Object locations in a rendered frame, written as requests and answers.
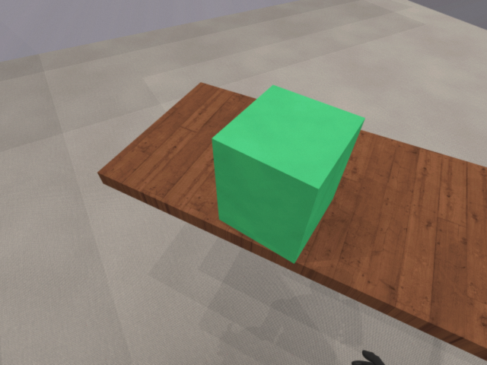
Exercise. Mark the table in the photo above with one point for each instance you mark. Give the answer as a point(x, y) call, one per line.
point(405, 233)

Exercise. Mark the robot right hand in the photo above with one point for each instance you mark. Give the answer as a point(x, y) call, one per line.
point(374, 359)

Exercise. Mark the carton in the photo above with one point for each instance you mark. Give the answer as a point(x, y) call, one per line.
point(278, 165)

